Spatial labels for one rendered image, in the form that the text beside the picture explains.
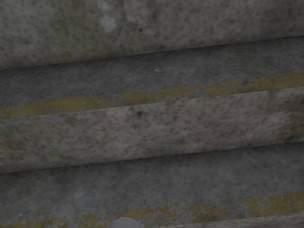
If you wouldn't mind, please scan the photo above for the robot left thigh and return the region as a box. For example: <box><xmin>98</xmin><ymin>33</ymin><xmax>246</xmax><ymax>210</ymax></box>
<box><xmin>111</xmin><ymin>217</ymin><xmax>144</xmax><ymax>228</ymax></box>

